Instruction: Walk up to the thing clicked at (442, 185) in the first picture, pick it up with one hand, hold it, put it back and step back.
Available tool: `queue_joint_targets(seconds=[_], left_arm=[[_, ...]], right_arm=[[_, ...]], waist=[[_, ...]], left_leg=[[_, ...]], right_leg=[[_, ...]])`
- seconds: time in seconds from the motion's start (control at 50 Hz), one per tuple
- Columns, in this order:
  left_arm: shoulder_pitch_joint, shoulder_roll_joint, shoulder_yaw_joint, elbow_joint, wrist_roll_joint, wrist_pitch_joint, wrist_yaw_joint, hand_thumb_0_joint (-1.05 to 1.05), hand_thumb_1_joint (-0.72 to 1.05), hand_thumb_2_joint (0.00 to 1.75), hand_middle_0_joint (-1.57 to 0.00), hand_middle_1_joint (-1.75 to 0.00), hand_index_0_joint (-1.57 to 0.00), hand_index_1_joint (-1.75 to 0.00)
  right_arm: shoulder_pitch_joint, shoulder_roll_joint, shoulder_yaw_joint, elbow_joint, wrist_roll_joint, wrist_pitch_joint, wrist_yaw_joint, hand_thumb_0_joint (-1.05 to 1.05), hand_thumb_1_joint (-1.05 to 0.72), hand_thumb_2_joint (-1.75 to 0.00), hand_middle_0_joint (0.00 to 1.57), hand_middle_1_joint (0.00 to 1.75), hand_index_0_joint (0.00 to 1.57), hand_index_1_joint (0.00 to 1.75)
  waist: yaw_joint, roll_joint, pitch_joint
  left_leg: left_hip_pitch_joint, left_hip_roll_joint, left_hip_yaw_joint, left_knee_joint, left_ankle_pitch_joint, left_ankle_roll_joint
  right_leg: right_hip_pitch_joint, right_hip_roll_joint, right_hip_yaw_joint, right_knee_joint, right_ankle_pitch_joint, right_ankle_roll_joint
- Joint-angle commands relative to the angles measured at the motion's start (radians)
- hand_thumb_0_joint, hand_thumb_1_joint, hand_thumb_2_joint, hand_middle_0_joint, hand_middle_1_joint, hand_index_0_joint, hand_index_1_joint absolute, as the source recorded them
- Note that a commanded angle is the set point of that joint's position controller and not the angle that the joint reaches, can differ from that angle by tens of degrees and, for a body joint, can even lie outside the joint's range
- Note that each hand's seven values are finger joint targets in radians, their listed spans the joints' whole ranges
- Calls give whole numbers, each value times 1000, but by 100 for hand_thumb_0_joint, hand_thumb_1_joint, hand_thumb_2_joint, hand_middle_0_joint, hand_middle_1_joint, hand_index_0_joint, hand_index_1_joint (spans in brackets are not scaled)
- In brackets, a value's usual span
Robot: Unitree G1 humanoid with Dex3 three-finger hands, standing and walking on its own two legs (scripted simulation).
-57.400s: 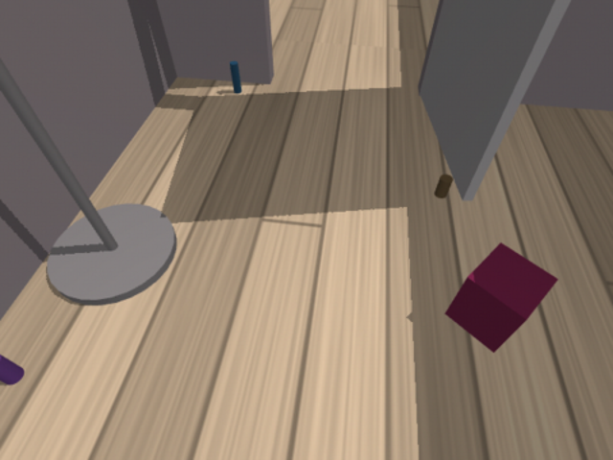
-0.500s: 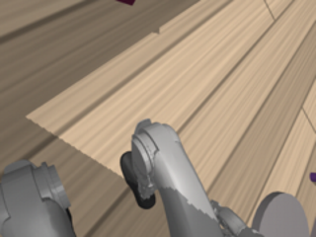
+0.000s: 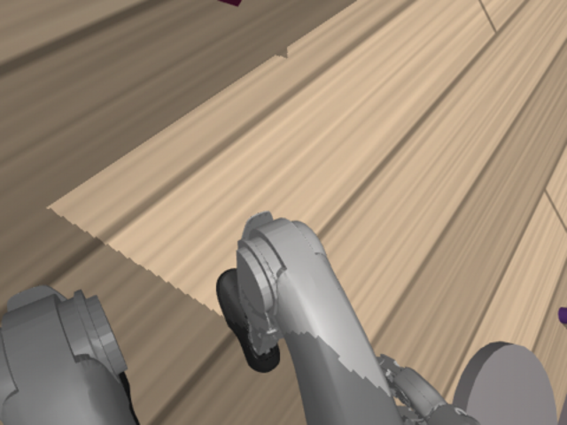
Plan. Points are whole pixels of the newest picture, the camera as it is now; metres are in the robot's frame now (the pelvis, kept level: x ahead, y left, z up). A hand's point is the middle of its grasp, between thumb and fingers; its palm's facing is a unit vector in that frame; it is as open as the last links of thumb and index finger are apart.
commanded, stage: open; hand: left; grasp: from above
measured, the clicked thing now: out of the picture +0.49 +0.34 -0.26
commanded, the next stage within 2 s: withdraw in 0.12 s
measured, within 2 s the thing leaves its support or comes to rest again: neither
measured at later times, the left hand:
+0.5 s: hand out of the picture +0.48 +0.36 -0.19, palm faces -0.38 -0.10 -0.92, open 14.0 cm
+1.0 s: hand out of the picture +0.46 +0.38 -0.04, palm faces -0.48 -0.12 -0.87, open 13.6 cm
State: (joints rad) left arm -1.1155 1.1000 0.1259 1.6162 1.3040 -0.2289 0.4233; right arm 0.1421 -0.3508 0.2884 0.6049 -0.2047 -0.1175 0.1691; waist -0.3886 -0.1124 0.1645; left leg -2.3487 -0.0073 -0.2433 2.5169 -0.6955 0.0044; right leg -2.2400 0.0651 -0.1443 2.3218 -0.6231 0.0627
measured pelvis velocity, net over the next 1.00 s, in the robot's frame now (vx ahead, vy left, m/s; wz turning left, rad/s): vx -0.01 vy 0.00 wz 0.11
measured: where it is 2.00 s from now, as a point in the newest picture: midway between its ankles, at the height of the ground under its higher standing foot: (192, 377)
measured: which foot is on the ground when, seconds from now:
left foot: down 0.00-1.00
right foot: down 0.00-1.00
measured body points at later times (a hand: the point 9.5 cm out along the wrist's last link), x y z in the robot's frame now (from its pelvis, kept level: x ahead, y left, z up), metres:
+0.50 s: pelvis +0.00 +0.00 +0.01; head +0.27 +0.13 +0.34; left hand +0.50 +0.36 -0.14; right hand +0.06 -0.26 -0.05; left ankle +0.07 +0.12 -0.28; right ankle +0.13 -0.13 -0.28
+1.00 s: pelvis -0.01 +0.00 +0.06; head +0.22 +0.10 +0.43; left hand +0.48 +0.39 +0.00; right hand +0.09 -0.27 -0.03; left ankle +0.07 +0.12 -0.28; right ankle +0.13 -0.13 -0.28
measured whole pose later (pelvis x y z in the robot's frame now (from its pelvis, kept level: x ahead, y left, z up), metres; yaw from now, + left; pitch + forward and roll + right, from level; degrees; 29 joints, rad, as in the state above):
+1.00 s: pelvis -0.01 +0.00 +0.06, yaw +6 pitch +33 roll -10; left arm -1.11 0.92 0.00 1.32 1.15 -0.24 0.04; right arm 0.15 -0.32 0.16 0.60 -0.09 0.05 0.08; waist -0.26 0.01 -0.02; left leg -2.22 -0.01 -0.13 2.27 -0.65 0.02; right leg -2.14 0.02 -0.06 2.16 -0.62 0.06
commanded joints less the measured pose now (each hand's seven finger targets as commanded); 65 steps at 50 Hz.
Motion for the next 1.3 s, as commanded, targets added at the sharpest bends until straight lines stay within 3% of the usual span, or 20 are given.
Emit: queue_joint_targets(seconds=[0.0, 0.14, 0.16, 0.24, 0.28, 0.38, 0.48, 0.56, 0.62, 0.7, 0.8, 0.88, 0.96, 1.04, 1.08, 1.18, 1.2, 1.22, 1.26, 1.28], left_arm=[[-259, 247, 14, -145, -8, -22, 44, 0, -47, 107, -10, -112, -10, -111], [-257, 236, -6, -138, 2, -24, 69, 0, -44, 106, -9, -115, -11, -113], [-254, 260, 15, -125, 1, -18, 72, 0, -45, 106, -9, -114, -10, -113], [-274, 253, 1, -139, -4, -10, 77, 0, -55, 100, -6, -104, -7, -103], [-276, 293, 28, -165, -1, -4, 83, 0, -56, 100, -6, -103, -7, -103], [-286, 317, 64, -358, -16, 23, 59, 0, -56, 100, -6, -102, -7, -102], [-239, 316, 129, -656, -75, 74, 18, 0, -56, 99, -8, -100, -7, -100], [-280, 225, 88, -821, -125, 139, -59, 0, -53, 97, -10, -96, -9, -96], [-282, 123, 13, -694, -134, 179, -129, 0, -52, 97, -11, -95, -10, -96], [-229, 84, -26, -590, -146, 185, -242, 0, -51, 98, -13, -95, -11, -96], [-204, 31, -66, -489, -166, 115, -357, 0, -42, 92, -20, -88, -19, -90], [-243, 20, -88, -418, -166, 19, -396, 0, -42, 92, -19, -90, -19, -91], [-298, -3, -115, -332, -151, -68, -371, 0, -42, 92, -19, -91, -18, -91], [-335, -56, -169, -278, -122, -103, -279, 0, -47, 96, -14, -97, -14, -97], [-373, -32, -170, -281, -99, -104, -234, 0, -48, 97, -12, -99, -13, -99], [-539, 260, 18, -438, -57, -87, -123, 0, -46, 94, -15, -96, -15, -96], [-510, 238, 21, -408, -45, -72, -103, 0, -38, 96, -23, -88, -23, -88], [-504, 244, 46, -429, -41, -57, -85, 0, -44, 92, -16, -94, -17, -93], [-495, 259, 81, -465, -32, -14, -60, 0, -28, 97, -25, -78, -23, -77], [-486, 254, 83, -469, -36, 11, -56, 0, -36, 89, -19, -86, -19, -85]], right_arm=[[205, -328, -92, 12, -1, 3, -19, 0, -90, -90, 20, 30, 20, 30], [192, -319, -90, 12, -1, 1, -16, 0, -89, -90, 20, 30, 20, 30], [203, -321, -93, 20, 0, 0, -16, 0, -89, -90, 20, 30, 20, 30], [193, -328, -91, 9, 4, -7, -16, 0, -91, -90, 20, 30, 20, 30], [192, -332, -95, 8, 5, -8, -19, 0, -91, -90, 20, 30, 20, 30], [206, -324, -129, 2, 17, -7, -14, 0, -92, -91, 20, 30, 20, 30], [202, -299, -212, -35, 51, 17, -9, 0, -91, -91, 20, 30, 20, 30], [209, -244, -260, -25, 96, 53, -17, 0, -91, -91, 20, 30, 20, 30], [220, -212, -265, 7, 111, 90, -35, 0, -91, -91, 20, 30, 20, 30], [225, -208, -264, 4, 124, 137, -69, 0, -91, -91, 20, 30, 20, 30], [202, -206, -239, -10, 131, 162, -95, 0, -91, -91, 20, 30, 20, 30], [209, -203, -213, -17, 120, 167, -108, 0, -90, -90, 20, 30, 20, 30], [211, -196, -190, -13, 99, 169, -114, 0, -90, -90, 20, 30, 20, 30], [196, -203, -168, 0, 86, 177, -121, 0, -90, -90, 20, 30, 20, 30], [202, -211, -160, 6, 79, 180, -121, 0, -90, -90, 20, 30, 20, 30], [224, -247, -170, 10, 64, 173, -116, 0, -90, -90, 20, 30, 20, 30], [229, -242, -173, 10, 61, 169, -112, 0, -88, -89, 20, 30, 20, 30], [232, -249, -186, 4, 61, 165, -111, 0, -90, -90, 20, 30, 20, 30], [242, -238, -206, -8, 66, 157, -105, 0, -89, -89, 20, 30, 20, 30], [242, -233, -213, -8, 71, 156, -100, 0, -90, -90, 20, 30, 20, 30]], waist=[[-46, 535, -660], [-31, 586, -676], [-33, 566, -656], [-39, 542, -637], [-18, 558, -678], [21, 676, -826], [117, 751, -995], [125, 731, -1105], [93, 602, -972], [99, 479, -843], [81, 339, -721], [50, 279, -691], [33, 311, -691], [26, 369, -648], [27, 387, -670], [88, 573, -928], [73, 593, -919], [78, 594, -948], [94, 632, -1037], [98, 659, -1056]], left_leg=[[546, 42, 82, -261, 223, -4], [560, 43, 79, -284, 226, -8], [539, 42, 84, -276, 209, -3], [500, 38, 93, -266, 198, 3], [530, 40, 89, -270, 217, -1], [644, 38, 101, -287, 318, -16], [730, 29, 145, -332, 330, -16], [769, 30, 173, -391, 302, 2], [691, 22, 179, -439, 227, 15], [617, 8, 174, -479, 172, 22], [524, 0, 164, -479, 168, 33], [475, -4, 166, -449, 159, 41], [491, 2, 147, -457, 89, 36], [495, 2, 125, -481, -25, 32], [489, -6, 141, -467, -22, 31], [650, -5, 156, -418, 126, 9], [663, -6, 161, -413, 155, 4], [689, -5, 157, -415, 172, 0], [743, -2, 163, -432, 211, 1], [735, -1, 169, -443, 208, 3]], right_leg=[[325, 22, -128, -181, 204, -94], [321, 24, -129, -163, 214, -93], [314, 26, -126, -170, 202, -92], [318, 24, -121, -182, 201, -91], [321, 22, -122, -175, 211, -93], [356, 11, -107, -170, 278, -102], [363, 1, -57, -190, 285, -119], [388, 1, -19, -242, 276, -112], [386, 10, -10, -306, 221, -108], [384, 0, -4, -363, 135, -119], [371, -18, 3, -384, 121, -115], [398, -24, 8, -388, 125, -104], [355, -21, -6, -364, 74, -96], [266, -17, -26, -339, -4, -95], [280, -16, -25, -336, -11, -96], [309, -21, -27, -260, 105, -100], [314, -23, -28, -253, 135, -101], [306, -24, -29, -249, 145, -106], [310, -26, -24, -250, 173, -107], [319, -26, -21, -254, 175, -107]])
